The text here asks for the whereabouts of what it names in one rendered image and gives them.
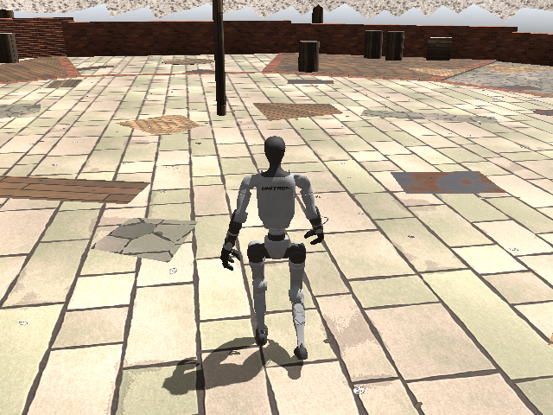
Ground robot right upper arm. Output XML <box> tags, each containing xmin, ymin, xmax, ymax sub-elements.
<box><xmin>293</xmin><ymin>173</ymin><xmax>318</xmax><ymax>220</ymax></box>

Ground robot left hand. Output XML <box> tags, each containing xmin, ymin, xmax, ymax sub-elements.
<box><xmin>220</xmin><ymin>247</ymin><xmax>241</xmax><ymax>271</ymax></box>

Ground humanoid robot head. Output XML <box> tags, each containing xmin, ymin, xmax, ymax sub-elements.
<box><xmin>261</xmin><ymin>136</ymin><xmax>290</xmax><ymax>177</ymax></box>

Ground robot right forearm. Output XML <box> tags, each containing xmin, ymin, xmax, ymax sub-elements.
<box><xmin>309</xmin><ymin>206</ymin><xmax>323</xmax><ymax>233</ymax></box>

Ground robot left upper arm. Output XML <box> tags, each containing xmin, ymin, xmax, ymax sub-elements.
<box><xmin>233</xmin><ymin>174</ymin><xmax>257</xmax><ymax>223</ymax></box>

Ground robot left forearm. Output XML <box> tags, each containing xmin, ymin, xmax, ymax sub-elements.
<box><xmin>223</xmin><ymin>209</ymin><xmax>242</xmax><ymax>251</ymax></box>

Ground robot right hand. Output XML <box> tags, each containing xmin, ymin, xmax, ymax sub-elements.
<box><xmin>304</xmin><ymin>230</ymin><xmax>324</xmax><ymax>245</ymax></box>

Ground right robot thigh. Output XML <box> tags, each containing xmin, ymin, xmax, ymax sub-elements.
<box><xmin>289</xmin><ymin>242</ymin><xmax>306</xmax><ymax>303</ymax></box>

